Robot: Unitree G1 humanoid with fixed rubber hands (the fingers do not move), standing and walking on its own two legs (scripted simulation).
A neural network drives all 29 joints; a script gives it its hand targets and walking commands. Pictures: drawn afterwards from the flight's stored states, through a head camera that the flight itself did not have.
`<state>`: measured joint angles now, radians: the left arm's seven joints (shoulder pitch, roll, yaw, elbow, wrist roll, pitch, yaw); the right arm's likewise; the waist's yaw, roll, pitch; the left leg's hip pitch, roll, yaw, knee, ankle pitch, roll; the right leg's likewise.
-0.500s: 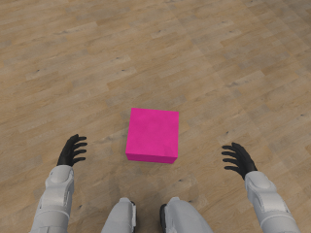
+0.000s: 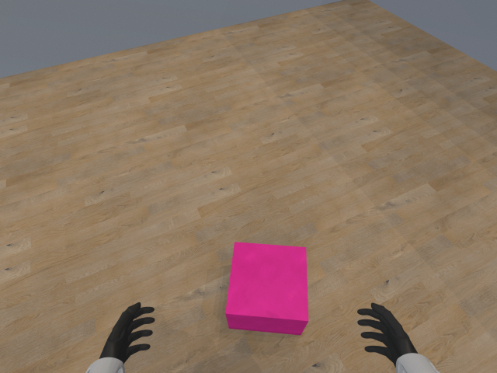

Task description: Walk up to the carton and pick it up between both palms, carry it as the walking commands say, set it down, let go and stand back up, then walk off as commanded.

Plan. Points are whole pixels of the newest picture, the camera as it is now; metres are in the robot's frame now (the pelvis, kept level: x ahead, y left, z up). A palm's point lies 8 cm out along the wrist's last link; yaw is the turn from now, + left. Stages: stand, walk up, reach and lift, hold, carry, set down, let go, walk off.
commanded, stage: let go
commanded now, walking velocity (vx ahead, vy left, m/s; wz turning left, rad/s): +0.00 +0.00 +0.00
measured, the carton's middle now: (267, 288) +0.46 -0.05 -0.67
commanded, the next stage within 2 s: stand in 0.22 s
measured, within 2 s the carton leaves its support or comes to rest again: neither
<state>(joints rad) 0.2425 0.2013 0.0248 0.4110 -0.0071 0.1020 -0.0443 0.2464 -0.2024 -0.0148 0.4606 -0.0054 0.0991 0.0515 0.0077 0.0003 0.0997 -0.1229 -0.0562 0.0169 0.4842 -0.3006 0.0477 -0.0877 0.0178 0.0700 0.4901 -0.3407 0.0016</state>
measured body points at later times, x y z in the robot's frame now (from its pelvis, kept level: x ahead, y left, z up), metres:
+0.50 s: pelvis +0.01 -0.01 -0.01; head -0.08 -0.01 +0.44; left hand +0.10 +0.24 -0.11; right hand +0.10 -0.27 -0.11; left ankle -0.02 +0.09 -0.74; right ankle -0.04 -0.12 -0.74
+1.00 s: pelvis +0.00 -0.01 -0.01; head -0.05 -0.01 +0.44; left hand +0.04 +0.22 -0.14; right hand +0.00 -0.26 -0.15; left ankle -0.02 +0.09 -0.74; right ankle -0.04 -0.12 -0.74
